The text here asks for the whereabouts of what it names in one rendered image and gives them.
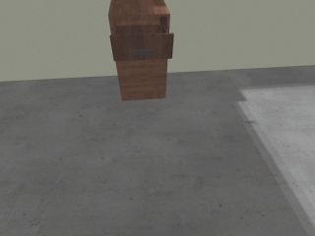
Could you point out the cabinet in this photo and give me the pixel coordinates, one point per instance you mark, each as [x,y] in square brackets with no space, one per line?
[140,79]

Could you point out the handle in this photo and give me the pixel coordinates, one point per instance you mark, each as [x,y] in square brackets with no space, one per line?
[143,51]

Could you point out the drawer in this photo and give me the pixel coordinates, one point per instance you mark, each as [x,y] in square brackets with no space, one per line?
[125,38]

